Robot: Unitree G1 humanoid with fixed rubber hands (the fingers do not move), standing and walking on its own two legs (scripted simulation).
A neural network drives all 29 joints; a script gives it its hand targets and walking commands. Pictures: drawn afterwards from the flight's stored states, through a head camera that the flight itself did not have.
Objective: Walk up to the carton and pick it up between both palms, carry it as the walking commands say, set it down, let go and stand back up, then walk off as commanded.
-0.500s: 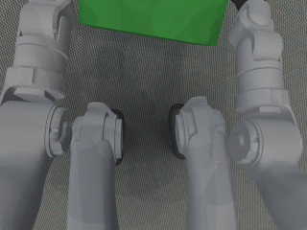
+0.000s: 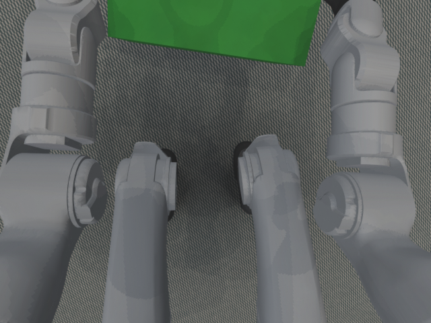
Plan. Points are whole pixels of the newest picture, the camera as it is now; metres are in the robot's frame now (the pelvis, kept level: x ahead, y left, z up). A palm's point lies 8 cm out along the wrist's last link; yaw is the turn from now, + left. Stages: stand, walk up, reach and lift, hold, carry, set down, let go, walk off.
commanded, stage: reach and lift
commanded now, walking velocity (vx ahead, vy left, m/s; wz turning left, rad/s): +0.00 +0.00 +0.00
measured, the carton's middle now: out of the picture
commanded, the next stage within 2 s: none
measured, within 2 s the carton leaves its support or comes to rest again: neither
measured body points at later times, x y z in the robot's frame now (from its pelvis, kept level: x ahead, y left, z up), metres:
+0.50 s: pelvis +0.00 +0.01 +0.06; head +0.33 +0.00 +0.34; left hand +0.55 +0.15 -0.06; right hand +0.51 -0.20 -0.06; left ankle +0.15 +0.11 -0.43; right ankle +0.16 -0.13 -0.43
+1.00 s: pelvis +0.00 +0.00 +0.12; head +0.31 +0.00 +0.43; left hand +0.53 +0.15 +0.01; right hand +0.49 -0.20 +0.02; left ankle +0.15 +0.11 -0.43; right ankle +0.16 -0.13 -0.43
